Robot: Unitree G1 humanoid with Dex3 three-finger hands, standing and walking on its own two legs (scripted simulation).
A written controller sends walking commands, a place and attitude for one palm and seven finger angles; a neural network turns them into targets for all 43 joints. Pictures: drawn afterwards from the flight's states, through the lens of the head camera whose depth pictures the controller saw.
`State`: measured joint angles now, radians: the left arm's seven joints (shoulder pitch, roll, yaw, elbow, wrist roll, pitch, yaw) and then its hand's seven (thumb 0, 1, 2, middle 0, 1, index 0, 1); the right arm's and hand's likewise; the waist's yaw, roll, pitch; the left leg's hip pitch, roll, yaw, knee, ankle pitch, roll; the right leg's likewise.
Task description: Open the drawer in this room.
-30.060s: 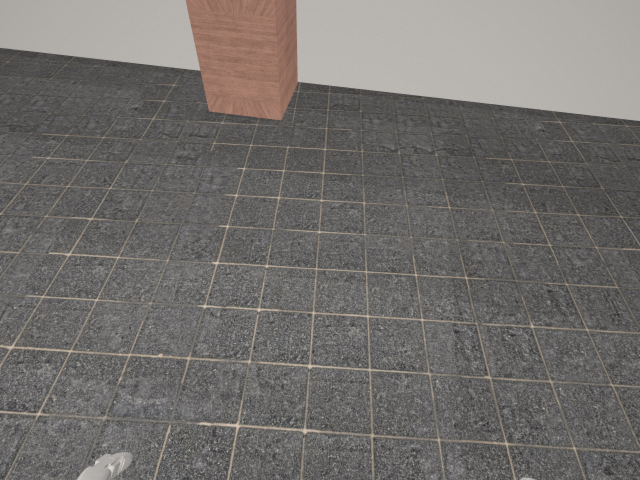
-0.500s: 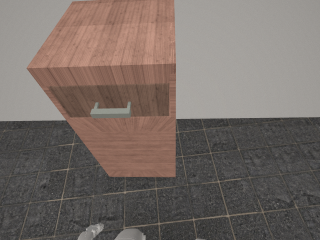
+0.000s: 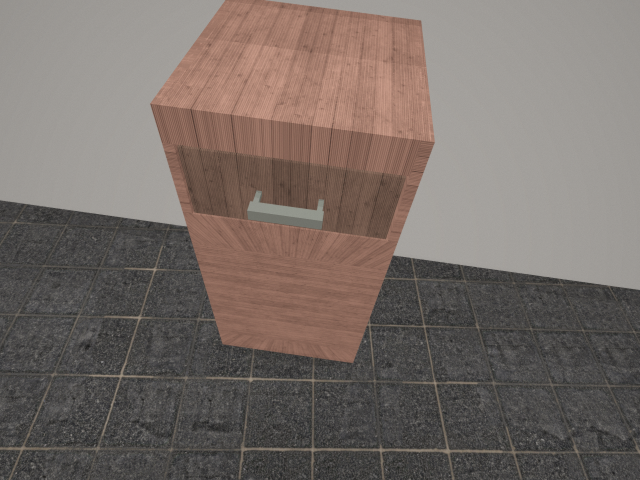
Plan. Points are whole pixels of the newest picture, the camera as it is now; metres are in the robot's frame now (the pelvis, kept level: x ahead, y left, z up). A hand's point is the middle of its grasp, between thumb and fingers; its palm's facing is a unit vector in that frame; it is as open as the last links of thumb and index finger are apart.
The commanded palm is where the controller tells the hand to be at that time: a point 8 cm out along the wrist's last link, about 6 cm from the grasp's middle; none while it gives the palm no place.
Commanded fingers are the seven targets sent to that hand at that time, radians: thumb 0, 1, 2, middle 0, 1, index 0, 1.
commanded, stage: come to a stop and stand still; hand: left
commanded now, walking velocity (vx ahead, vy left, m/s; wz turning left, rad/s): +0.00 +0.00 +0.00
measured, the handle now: (287, 207) +0.55 +0.11 -0.04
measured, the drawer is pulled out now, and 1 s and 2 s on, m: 0.00 0.00 0.00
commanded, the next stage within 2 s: look again from close up in 0.68 s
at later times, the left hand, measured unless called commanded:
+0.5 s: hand out of the picture -0.01 +0.15 -0.17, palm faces +0.00 -0.98 -0.21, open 7.2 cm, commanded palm none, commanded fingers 0.00 0.90 0.90 -0.20 -0.30 -0.20 -0.30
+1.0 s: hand out of the picture -0.03 +0.15 -0.18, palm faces +0.00 -0.98 -0.19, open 7.3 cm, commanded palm none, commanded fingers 0.00 0.90 0.90 -0.20 -0.30 -0.20 -0.30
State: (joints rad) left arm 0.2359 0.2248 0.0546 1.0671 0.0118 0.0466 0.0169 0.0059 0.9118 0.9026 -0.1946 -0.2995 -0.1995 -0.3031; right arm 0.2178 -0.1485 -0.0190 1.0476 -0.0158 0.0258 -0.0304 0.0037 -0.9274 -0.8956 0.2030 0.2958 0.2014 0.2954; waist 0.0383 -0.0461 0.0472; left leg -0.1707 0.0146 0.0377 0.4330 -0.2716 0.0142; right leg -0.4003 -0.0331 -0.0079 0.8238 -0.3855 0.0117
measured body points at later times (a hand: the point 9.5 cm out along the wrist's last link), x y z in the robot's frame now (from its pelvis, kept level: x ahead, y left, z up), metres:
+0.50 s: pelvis -0.03 -0.02 +0.00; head -0.02 -0.03 +0.45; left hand -0.01 +0.20 -0.16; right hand -0.06 -0.23 -0.16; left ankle -0.03 +0.11 -0.74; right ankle -0.05 -0.12 -0.74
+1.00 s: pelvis -0.03 -0.01 -0.01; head -0.01 -0.02 +0.44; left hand -0.03 +0.21 -0.16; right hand -0.03 -0.23 -0.17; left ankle -0.03 +0.11 -0.74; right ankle -0.05 -0.12 -0.74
